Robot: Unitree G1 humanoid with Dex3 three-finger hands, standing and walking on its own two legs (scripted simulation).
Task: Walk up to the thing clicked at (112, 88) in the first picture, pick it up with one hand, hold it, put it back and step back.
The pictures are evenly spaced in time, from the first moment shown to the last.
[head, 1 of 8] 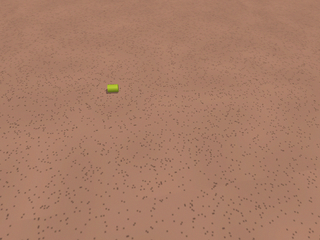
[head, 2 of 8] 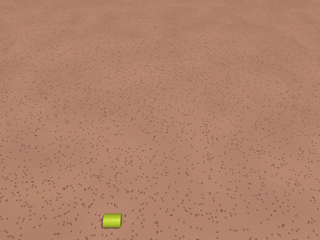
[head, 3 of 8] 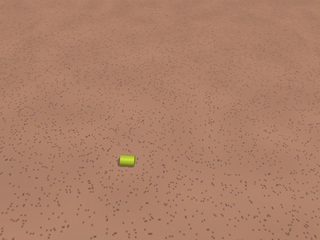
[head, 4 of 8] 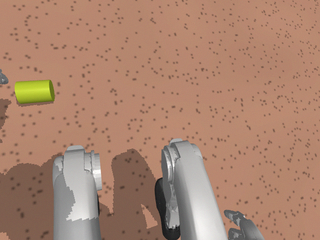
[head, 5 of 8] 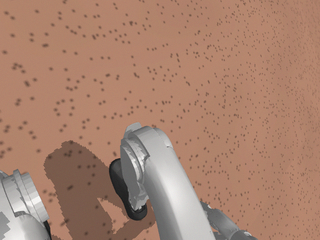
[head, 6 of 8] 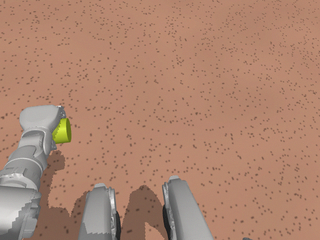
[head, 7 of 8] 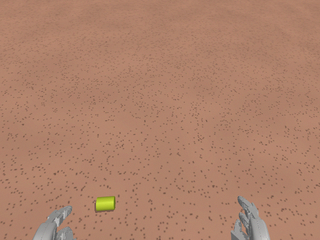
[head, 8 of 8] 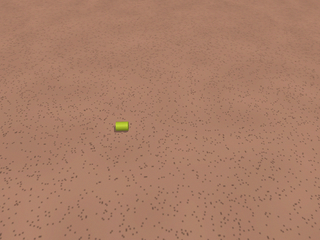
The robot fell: no
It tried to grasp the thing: yes
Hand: left
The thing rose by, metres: 0.69
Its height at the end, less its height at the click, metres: +0.00
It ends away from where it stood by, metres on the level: 0.01
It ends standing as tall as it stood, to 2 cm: yes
